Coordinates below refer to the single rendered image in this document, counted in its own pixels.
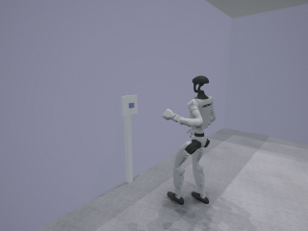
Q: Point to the robot right upper arm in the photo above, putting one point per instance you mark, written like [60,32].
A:
[212,112]

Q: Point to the right robot foot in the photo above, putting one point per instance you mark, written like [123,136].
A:
[197,196]

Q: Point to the right robot hand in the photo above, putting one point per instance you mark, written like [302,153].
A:
[191,131]

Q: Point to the left robot hand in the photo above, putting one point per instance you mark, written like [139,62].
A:
[168,114]

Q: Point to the robot right shin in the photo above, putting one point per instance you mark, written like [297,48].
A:
[199,179]

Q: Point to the button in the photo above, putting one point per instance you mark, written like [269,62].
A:
[131,105]

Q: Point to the panel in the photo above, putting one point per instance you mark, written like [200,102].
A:
[126,112]

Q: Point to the robot left upper arm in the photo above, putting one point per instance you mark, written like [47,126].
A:
[193,106]

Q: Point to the left robot forearm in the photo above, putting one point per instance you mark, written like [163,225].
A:
[186,121]

